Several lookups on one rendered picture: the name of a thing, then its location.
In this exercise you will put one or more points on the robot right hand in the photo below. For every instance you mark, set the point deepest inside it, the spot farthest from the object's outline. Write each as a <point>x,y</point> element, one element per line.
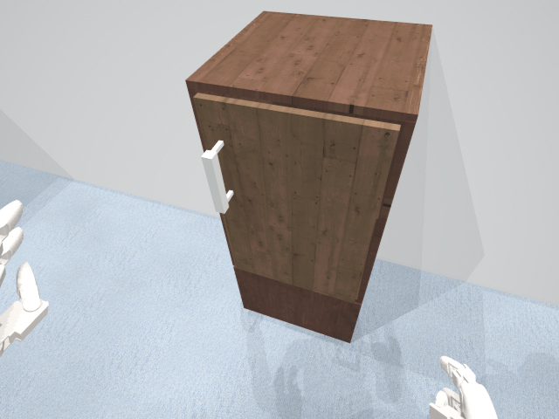
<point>472,402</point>

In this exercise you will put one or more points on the handle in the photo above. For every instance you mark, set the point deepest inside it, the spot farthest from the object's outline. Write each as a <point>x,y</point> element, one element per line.
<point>215,180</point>

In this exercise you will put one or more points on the robot left hand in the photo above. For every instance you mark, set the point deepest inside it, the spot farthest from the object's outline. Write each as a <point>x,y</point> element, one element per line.
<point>22,316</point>

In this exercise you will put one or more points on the cupboard door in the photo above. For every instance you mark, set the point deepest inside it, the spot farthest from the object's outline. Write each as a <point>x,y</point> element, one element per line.
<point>307,189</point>

